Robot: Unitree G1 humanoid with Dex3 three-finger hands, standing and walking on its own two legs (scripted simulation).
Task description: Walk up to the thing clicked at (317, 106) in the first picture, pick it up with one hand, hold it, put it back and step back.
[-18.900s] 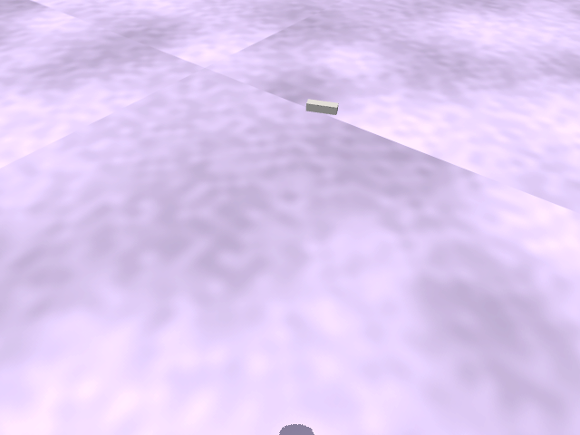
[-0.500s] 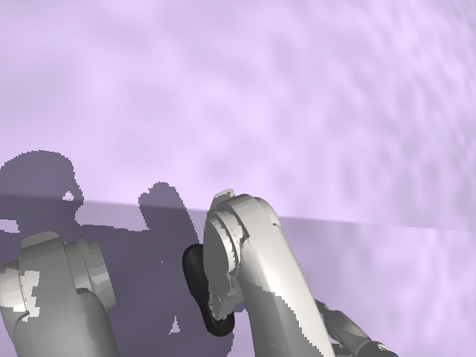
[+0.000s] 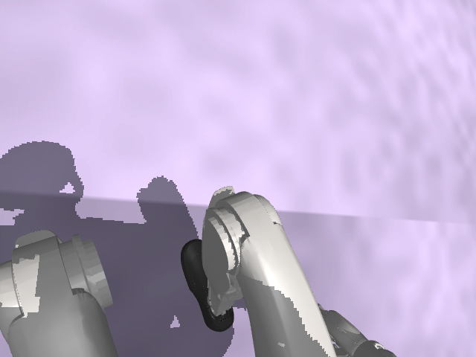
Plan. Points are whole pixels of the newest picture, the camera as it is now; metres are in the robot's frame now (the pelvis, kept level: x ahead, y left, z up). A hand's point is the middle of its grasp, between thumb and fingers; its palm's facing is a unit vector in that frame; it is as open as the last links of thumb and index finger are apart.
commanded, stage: close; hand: left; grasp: from above
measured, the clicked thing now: out of the picture +0.43 +0.38 -0.27
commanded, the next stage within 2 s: settle in 1.40 s
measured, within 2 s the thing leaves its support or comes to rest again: leaves its support in 1.88 s
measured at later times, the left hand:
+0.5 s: hand out of the picture +0.41 +0.36 -0.25, palm faces -0.44 -0.17 -0.88, open 11.6 cm
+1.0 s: hand out of the picture +0.41 +0.36 -0.25, palm faces -0.45 -0.16 -0.88, open 9.3 cm
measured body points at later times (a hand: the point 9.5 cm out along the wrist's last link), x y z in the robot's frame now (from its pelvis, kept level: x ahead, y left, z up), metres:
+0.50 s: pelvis +0.00 +0.00 +0.00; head +0.26 +0.15 +0.33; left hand +0.43 +0.37 -0.20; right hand +0.08 -0.25 -0.05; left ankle +0.06 +0.12 -0.27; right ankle +0.12 -0.11 -0.27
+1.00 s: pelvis +0.00 +0.00 +0.00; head +0.27 +0.15 +0.33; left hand +0.43 +0.37 -0.20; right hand +0.08 -0.25 -0.06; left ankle +0.06 +0.12 -0.27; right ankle +0.12 -0.11 -0.27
